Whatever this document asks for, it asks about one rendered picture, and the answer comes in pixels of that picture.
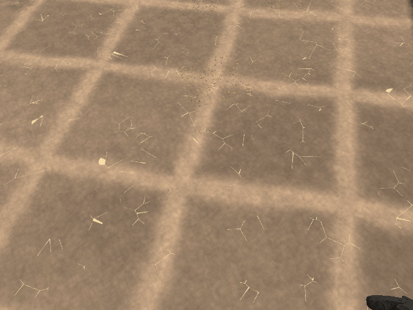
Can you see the right robot hand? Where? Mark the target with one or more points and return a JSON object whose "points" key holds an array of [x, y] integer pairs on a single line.
{"points": [[380, 302]]}

